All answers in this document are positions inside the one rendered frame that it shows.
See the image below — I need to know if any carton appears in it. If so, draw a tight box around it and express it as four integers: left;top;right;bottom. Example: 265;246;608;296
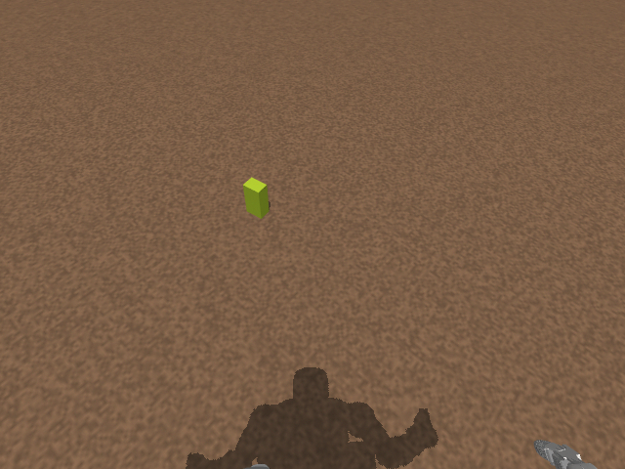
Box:
243;177;270;219

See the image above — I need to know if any right robot hand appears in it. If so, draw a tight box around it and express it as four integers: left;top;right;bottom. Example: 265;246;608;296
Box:
534;440;597;469

